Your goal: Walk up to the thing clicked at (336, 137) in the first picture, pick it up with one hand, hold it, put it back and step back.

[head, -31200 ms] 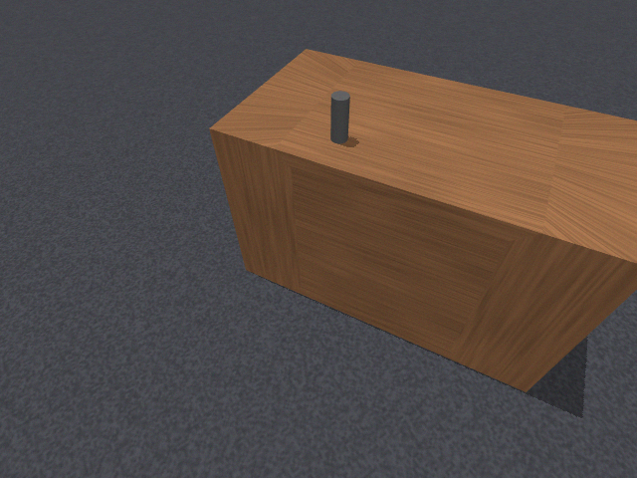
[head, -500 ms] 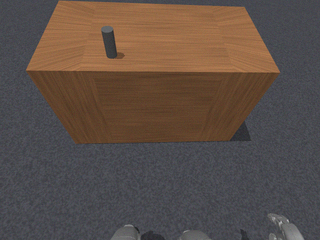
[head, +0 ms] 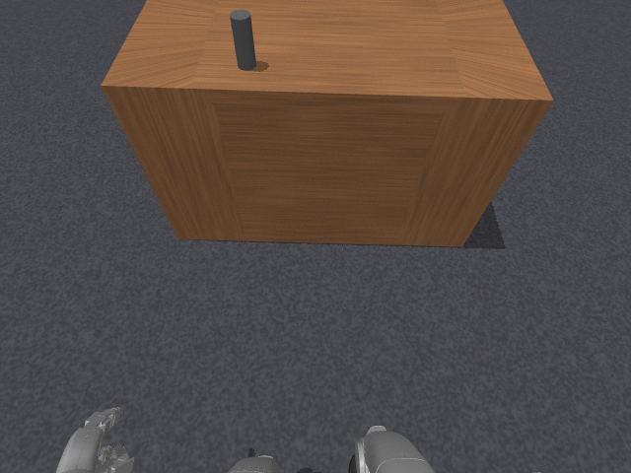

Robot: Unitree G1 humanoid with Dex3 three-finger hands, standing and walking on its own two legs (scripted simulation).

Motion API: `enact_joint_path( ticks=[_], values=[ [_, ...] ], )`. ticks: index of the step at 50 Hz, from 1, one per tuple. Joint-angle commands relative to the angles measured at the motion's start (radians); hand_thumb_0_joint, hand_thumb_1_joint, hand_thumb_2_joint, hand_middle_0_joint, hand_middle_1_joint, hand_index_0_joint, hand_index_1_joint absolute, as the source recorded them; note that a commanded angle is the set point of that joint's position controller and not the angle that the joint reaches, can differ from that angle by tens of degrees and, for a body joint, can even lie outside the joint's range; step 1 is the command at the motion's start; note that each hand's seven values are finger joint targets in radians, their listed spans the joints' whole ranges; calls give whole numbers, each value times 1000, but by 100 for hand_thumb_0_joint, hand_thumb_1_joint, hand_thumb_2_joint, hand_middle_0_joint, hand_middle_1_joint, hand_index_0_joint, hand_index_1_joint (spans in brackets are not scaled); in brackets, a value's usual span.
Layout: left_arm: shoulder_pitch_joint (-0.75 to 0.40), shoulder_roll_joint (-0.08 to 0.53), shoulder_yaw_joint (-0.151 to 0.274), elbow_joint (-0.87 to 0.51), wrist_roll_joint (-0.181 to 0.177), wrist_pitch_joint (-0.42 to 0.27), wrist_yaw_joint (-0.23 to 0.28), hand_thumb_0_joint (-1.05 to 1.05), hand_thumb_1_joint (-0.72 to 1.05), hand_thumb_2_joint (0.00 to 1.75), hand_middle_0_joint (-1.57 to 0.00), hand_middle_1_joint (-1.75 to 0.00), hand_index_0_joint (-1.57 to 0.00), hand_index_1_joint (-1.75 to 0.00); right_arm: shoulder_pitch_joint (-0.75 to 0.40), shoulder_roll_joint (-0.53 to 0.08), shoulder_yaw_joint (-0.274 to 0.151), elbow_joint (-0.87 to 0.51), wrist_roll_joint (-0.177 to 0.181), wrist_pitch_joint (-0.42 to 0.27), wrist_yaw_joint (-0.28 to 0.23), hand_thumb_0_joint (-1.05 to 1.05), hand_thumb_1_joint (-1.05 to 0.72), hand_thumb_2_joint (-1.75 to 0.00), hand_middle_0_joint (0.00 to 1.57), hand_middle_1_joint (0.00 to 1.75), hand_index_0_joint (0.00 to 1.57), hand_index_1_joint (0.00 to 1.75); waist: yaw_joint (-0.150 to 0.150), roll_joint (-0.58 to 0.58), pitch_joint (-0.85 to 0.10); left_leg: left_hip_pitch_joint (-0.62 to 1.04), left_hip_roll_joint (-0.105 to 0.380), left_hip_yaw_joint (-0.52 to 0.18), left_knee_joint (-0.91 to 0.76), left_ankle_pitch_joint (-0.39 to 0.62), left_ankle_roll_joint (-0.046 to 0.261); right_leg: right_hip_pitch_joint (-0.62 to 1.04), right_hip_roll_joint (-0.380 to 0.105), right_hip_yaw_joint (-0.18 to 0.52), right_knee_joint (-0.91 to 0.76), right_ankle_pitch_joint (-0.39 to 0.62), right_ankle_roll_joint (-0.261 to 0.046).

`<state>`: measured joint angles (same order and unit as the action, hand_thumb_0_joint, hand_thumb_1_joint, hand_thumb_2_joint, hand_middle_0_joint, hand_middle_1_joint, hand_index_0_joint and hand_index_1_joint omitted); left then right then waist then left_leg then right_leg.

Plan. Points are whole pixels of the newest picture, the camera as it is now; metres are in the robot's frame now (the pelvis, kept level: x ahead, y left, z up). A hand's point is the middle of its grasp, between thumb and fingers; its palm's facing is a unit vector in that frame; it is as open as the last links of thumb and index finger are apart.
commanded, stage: step back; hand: left
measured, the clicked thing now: (243, 41) +1.00 +0.20 -0.04
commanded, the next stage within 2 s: stand in 1.40 s
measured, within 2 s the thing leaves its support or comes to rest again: neither
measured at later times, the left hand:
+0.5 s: hand out of the picture -0.08 +0.24 -0.12, palm faces -0.01 -0.90 -0.44, open 7.4 cm
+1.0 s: hand out of the picture -0.02 +0.23 -0.13, palm faces +0.03 -0.92 -0.38, open 7.4 cm
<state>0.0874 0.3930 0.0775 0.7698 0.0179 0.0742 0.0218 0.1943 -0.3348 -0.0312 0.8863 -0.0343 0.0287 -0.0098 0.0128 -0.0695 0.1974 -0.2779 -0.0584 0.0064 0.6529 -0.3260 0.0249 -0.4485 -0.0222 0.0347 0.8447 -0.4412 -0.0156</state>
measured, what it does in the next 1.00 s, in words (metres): walks backwards: right foot, then left foot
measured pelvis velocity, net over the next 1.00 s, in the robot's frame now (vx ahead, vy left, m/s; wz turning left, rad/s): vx -0.10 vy -0.04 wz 0.02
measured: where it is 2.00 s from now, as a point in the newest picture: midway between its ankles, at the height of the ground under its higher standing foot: outside the picture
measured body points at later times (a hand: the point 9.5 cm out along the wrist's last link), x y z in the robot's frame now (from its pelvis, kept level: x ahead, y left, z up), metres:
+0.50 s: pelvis -0.12 -0.04 +0.01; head -0.10 -0.07 +0.46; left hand -0.08 +0.29 -0.09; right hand -0.06 -0.36 -0.13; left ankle -0.11 +0.11 -0.68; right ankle -0.14 -0.15 -0.72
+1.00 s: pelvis -0.10 -0.04 +0.01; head -0.08 -0.04 +0.46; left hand -0.02 +0.28 -0.11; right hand -0.02 -0.34 -0.12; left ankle -0.13 +0.10 -0.70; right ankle -0.06 -0.15 -0.72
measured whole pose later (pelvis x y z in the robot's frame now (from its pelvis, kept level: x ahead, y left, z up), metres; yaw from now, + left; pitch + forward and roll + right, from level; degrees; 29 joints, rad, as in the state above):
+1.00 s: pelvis -0.10 -0.04 +0.01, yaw +1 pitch -2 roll +0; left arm 0.17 0.35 0.05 0.98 0.03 -0.05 0.00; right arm 0.20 -0.37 -0.05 0.98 -0.02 0.02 0.00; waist 0.01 0.03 0.07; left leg -0.27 0.00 -0.08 0.78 -0.51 0.00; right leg -0.29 0.00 -0.04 0.60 -0.27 -0.02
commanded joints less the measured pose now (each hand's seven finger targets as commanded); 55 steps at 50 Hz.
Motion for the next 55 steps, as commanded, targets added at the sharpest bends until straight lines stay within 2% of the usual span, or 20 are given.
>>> enact_joint_path(
  ticks=[1,3,9,12,13,14,15,16,17,20,26,30,31,32,33,34,44,46,48,55],
  values=[
    [9,197,58,-45,-4,-5,2,0,90,90,-20,-30,-20,-30,-58,-349,-88,-108,-10,-31,-31,0,-90,-90,20,30,20,30,-11,195,-194,-123,393,-370,-293,436,260,82,84,147,422,-146,0],
    [93,181,51,-14,-11,-8,-3,0,90,90,-20,-30,-20,-30,-117,-285,-71,-127,-10,-28,-32,0,-90,-90,20,30,20,30,40,172,-208,-37,291,-212,-247,456,189,10,120,145,443,-60,-1],
    [102,157,32,12,4,-58,-10,0,90,90,-20,-30,-20,-30,-30,-279,-81,-107,-6,-8,-9,0,-90,-90,20,30,20,30,-35,285,-255,199,278,-206,-217,180,206,41,40,7,-82,-83,43],
    [229,150,36,106,9,-84,-6,0,90,90,-20,-30,-20,-30,-82,-314,-88,-107,-4,18,1,0,-90,-90,20,30,20,30,21,284,-285,64,256,-149,-137,53,154,274,52,-65,-456,97,4],
    [242,176,49,129,19,-91,-3,0,90,90,-20,-30,-20,-30,-75,-275,-78,-101,-3,23,2,0,-90,-90,20,30,20,30,19,200,-277,-31,198,-108,-32,1,113,352,46,2,-515,114,-12],
    [230,245,69,121,36,-97,-1,0,90,90,-20,-30,-20,-30,-70,-213,-56,-119,6,18,4,0,-90,-90,20,30,20,30,20,24,-235,-240,98,-71,116,-126,51,387,-86,269,-527,-1,-55],
    [156,323,86,80,40,-99,0,0,90,90,-20,-30,-20,-30,-80,-183,-46,-134,2,13,-2,0,-90,-90,20,30,20,30,20,-77,-178,-357,0,-107,192,-215,-15,257,-278,492,-580,-161,-125],
    [82,389,93,57,44,-94,3,0,90,90,-20,-30,-20,-30,-134,-256,-77,-124,4,16,-14,0,-90,-90,20,30,20,30,66,-122,-124,-214,49,-209,322,-243,-35,-19,-414,620,-642,-284,-255],
    [17,351,86,46,39,-98,4,0,90,90,-20,-30,-20,-30,-125,-293,-91,-107,10,16,-9,0,-90,-90,20,30,20,30,25,-81,-52,-164,74,-233,398,-184,-33,-110,-391,549,-649,-329,-243],
    [13,228,58,70,24,-113,5,0,90,90,-20,-30,-20,-30,-36,-225,-62,-42,18,3,0,0,-90,-90,20,30,20,30,-25,-31,-77,-223,-12,-177,385,-37,-35,116,-168,180,-510,143,-121],
    [166,258,74,103,30,-118,-5,0,90,90,-20,-30,-20,-30,-94,-226,-58,-48,-4,-32,17,0,-90,-90,20,30,20,30,77,-126,-137,-242,53,-82,60,-168,-46,371,-225,245,-493,-22,-164],
    [95,247,47,78,18,-102,-14,0,90,90,-20,-30,-20,-30,17,-227,-77,11,-7,-57,20,0,-90,-90,20,30,20,30,-6,-68,-177,79,28,1,-272,-21,-5,221,-212,148,-352,181,-134],
    [104,193,28,75,17,-101,-14,0,90,90,-20,-30,-20,-30,63,-238,-89,36,-7,-65,14,0,-90,-90,20,30,20,30,-22,13,-222,209,54,-76,-286,47,9,158,-163,82,-225,279,-92],
    [116,136,13,64,7,-105,-16,0,90,90,-20,-30,-20,-30,109,-298,-107,39,-13,-73,10,0,-90,-90,20,30,20,30,-35,205,-263,313,225,-352,-360,-19,74,13,-49,-20,-12,223,-36],
    [54,158,21,61,-3,-103,-13,0,90,90,-20,-30,-20,-30,99,-380,-117,28,-9,-70,11,0,-90,-90,20,30,20,30,-49,265,-205,268,375,-586,-392,-169,190,-137,37,-83,50,-116,-9],
    [19,227,38,66,10,-104,-8,0,90,90,-20,-30,-20,-30,101,-395,-123,30,-5,-66,15,0,-90,-90,20,30,20,30,-67,199,-147,142,409,-598,-402,-239,253,-98,-18,12,106,-171,-16],
    [177,155,28,178,-3,-137,-5,0,90,90,-20,-30,-20,-30,-74,-218,-51,-13,23,-42,11,0,-90,-90,20,30,20,30,48,209,-200,-55,177,-122,-98,247,70,370,33,-94,-418,279,-2],
    [198,255,52,185,17,-147,11,0,90,90,-20,-30,-20,-30,-47,-147,-28,-28,37,-39,5,0,-90,-90,20,30,20,30,53,-9,-246,-207,47,-103,104,47,-10,479,-195,261,-486,334,-70],
    [30,308,52,136,15,-143,5,0,90,90,-20,-30,-20,-30,26,-220,-54,29,20,-19,-8,0,-90,-90,20,30,20,30,4,-26,-192,-70,64,-124,243,-289,-24,184,-395,470,-561,58,-235],
    [-37,239,30,149,9,-132,-2,0,90,90,-20,-30,-20,-30,38,-199,-49,91,14,-39,2,0,-90,-90,20,30,20,30,-26,-79,-208,40,68,-15,-85,-57,-17,182,-221,132,-413,375,-125]
  ],
)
